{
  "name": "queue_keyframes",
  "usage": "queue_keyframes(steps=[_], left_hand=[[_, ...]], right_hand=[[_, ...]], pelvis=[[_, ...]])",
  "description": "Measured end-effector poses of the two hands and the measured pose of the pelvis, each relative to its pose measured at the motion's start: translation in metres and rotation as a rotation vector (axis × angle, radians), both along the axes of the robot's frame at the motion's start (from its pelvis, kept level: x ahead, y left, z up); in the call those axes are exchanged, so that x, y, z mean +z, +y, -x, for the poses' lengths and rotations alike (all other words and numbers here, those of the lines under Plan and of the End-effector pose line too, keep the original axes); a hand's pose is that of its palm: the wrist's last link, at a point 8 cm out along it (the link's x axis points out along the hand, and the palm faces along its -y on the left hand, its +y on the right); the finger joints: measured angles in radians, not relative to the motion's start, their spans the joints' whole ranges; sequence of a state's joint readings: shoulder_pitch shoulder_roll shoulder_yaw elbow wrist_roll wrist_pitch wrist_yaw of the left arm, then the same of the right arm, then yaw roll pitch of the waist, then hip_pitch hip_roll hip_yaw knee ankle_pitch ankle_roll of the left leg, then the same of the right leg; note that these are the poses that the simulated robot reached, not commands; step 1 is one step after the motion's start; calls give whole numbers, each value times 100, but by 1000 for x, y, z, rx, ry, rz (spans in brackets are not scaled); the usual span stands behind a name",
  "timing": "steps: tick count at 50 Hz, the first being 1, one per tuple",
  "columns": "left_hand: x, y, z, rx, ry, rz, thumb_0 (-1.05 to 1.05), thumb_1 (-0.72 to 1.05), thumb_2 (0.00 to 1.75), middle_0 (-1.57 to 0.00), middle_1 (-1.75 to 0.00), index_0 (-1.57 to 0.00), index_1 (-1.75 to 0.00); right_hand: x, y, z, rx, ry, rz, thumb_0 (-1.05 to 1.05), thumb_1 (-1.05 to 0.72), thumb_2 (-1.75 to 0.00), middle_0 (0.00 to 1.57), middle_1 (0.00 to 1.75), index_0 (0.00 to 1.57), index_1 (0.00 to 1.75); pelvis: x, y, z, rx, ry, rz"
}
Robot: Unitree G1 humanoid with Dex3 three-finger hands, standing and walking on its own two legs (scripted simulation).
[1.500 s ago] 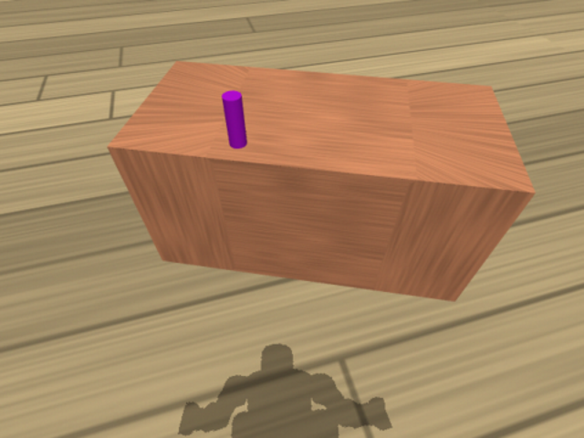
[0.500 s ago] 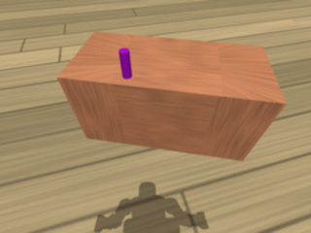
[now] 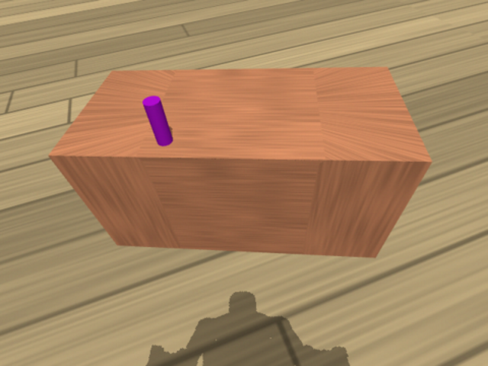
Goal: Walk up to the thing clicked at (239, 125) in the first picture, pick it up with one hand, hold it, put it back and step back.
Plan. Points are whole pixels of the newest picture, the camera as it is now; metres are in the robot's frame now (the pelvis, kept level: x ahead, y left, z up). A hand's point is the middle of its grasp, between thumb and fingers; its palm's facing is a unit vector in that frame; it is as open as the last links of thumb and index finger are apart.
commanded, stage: walk up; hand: left
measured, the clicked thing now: (158, 122) +0.82 +0.28 -0.08
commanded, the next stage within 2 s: none
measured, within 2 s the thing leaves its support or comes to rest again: neither
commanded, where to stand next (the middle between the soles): +0.41 +0.10 m, yaw -5 degrees
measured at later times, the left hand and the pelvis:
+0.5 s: hand (95, 321) +0.24 +0.33 -0.15, palm faces -0.10 -0.92 -0.39, open 7.4 cm; pelvis +0.20 +0.05 +0.00, yaw -4 degrees
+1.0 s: hand (103, 239) +0.41 +0.34 -0.11, palm faces -0.08 -0.85 -0.53, open 7.4 cm; pelvis +0.33 +0.06 -0.01, yaw -4 degrees
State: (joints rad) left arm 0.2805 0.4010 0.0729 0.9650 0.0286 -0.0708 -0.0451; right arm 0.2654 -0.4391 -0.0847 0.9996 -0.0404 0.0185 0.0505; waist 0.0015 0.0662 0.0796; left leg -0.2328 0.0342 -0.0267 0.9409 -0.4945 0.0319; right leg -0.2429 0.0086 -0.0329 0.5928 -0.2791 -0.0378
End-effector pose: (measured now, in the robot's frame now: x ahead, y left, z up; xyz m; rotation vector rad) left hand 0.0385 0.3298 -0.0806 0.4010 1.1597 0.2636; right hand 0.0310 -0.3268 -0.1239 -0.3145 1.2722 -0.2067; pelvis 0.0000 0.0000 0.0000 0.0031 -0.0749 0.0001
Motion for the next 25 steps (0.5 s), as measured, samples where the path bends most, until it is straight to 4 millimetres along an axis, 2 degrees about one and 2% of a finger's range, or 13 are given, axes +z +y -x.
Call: queue_keyframes(steps=[6,12,17,20,22,25], left_hand=[[10,-13,-20,22,28,22,0,90,90,-21,-30,-20,-30],[2,-9,-60,6,49,42,0,90,90,-21,-30,-20,-30],[-17,12,-104,-6,64,54,0,90,90,-21,-30,-20,-30],[-33,30,-137,-23,83,51,0,90,90,-21,-30,-20,-30],[-37,36,-163,-33,84,51,0,90,90,-21,-30,-20,-30],[-29,40,-204,-76,64,54,0,90,90,-21,-30,-20,-30]], right_hand=[[15,4,-63,33,-78,-36,0,-91,-90,20,30,20,30],[20,17,-124,59,-99,-39,0,-91,-90,20,30,20,30],[19,38,-190,87,-136,-23,0,-91,-90,20,30,20,30],[19,55,-231,93,-188,-6,0,-91,-90,20,30,20,30],[23,64,-249,91,-235,0,0,-91,-90,20,30,20,30],[32,74,-261,37,-261,-5,0,-91,-90,20,30,20,30]], pelvis=[[13,-3,-42,-26,2,3],[11,6,-88,-36,12,19],[-2,25,-134,-31,25,38],[-12,39,-164,-39,27,4],[-13,48,-178,-52,21,5],[-4,54,-201,-63,15,18]])
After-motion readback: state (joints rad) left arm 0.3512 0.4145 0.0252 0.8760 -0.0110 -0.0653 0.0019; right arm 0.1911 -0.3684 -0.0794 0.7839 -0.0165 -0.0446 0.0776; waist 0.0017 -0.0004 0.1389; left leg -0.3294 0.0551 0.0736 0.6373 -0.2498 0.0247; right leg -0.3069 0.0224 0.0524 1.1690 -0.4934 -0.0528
